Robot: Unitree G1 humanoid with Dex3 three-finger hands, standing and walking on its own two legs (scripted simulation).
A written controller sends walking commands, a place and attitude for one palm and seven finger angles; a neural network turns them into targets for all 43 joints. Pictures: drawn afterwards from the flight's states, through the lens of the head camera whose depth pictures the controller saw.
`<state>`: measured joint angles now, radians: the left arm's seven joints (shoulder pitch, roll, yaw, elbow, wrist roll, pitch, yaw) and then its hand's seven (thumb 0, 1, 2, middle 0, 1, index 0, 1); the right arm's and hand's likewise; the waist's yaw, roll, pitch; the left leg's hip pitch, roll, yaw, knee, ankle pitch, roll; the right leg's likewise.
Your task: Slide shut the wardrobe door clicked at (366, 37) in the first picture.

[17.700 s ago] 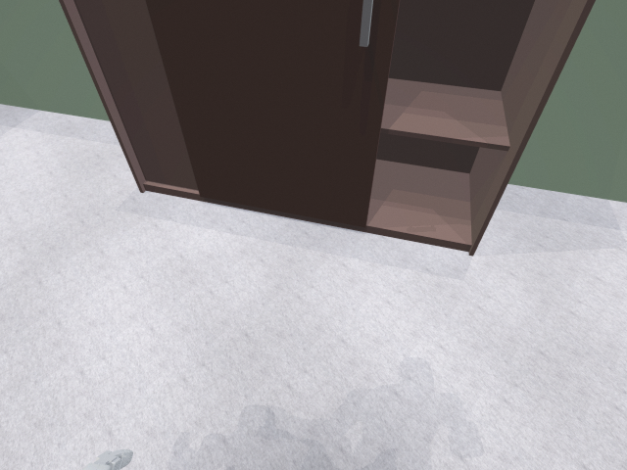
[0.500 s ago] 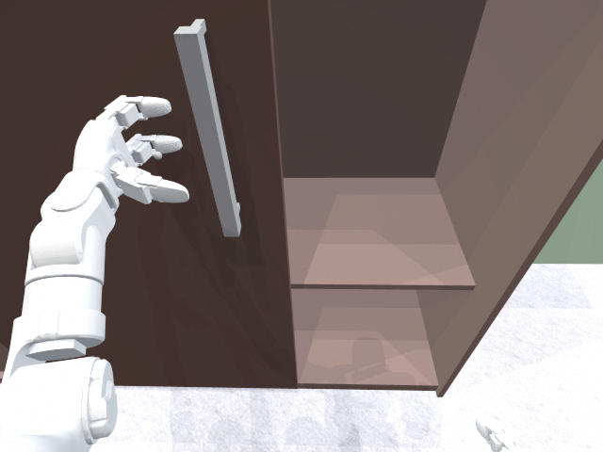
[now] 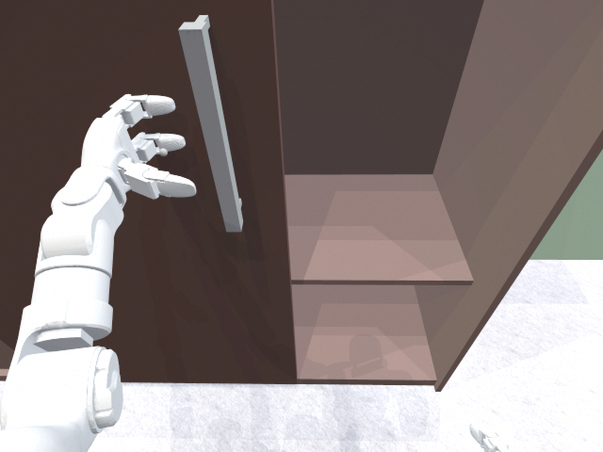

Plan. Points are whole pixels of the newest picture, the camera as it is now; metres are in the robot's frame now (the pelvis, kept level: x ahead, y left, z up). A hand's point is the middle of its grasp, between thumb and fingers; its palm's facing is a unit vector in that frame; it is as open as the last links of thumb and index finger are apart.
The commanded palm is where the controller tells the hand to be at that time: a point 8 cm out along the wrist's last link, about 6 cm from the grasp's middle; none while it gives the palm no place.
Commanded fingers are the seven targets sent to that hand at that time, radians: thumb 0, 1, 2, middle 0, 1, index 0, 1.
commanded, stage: feel for the door with the fingertips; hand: left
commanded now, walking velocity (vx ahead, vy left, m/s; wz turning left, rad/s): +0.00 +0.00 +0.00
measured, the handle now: (221, 139) +0.47 +0.13 +0.21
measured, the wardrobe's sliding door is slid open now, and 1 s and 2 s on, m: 0.45 0.45 0.45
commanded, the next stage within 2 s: slide the fingers in behind the handle in 0.72 s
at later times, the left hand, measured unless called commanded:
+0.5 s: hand (192, 149) +0.41 +0.15 +0.23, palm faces +0.06 -1.00 +0.00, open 14.0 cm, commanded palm +0.40 +0.20 +0.22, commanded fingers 0.00 -0.50 0.30 -0.30 -1.20 -0.30 -1.20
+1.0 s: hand (188, 147) +0.42 +0.16 +0.22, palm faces +0.05 -1.00 -0.02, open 13.8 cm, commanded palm +0.41 +0.20 +0.22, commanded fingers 0.00 -0.50 0.30 -0.30 -1.20 -0.30 -1.20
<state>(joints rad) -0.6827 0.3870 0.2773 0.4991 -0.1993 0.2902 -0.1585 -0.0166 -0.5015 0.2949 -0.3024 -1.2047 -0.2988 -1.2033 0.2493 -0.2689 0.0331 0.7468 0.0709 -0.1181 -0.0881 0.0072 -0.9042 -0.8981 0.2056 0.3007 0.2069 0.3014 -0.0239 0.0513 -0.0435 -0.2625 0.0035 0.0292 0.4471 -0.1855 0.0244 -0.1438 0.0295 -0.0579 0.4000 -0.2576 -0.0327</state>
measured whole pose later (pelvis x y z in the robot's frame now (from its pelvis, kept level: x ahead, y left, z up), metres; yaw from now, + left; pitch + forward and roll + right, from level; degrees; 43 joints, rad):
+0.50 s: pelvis +0.00 -0.01 +0.00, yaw -1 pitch -1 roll +0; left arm -0.67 0.32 0.26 0.45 -0.19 0.30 -0.08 -0.02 -0.50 0.29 -0.30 -1.20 -0.30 -1.20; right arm 0.22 -0.25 0.04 0.74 0.06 -0.11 -0.07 0.01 -0.90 -0.90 0.20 0.30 0.21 0.30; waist -0.02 0.05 -0.05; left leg -0.24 0.02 0.04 0.44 -0.19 0.01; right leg -0.13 0.04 -0.05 0.40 -0.26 -0.05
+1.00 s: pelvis +0.00 -0.01 +0.00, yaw +1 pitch +0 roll -1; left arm -0.75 0.34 0.23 0.58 -0.18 0.24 -0.10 -0.02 -0.50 0.30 -0.33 -1.25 -0.32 -1.23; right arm 0.25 -0.27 0.02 0.78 0.07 -0.14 -0.08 0.01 -0.91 -0.90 0.20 0.30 0.21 0.30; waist -0.02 0.06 -0.04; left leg -0.28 0.01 0.01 0.45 -0.18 0.01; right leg -0.15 0.04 -0.07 0.41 -0.26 -0.05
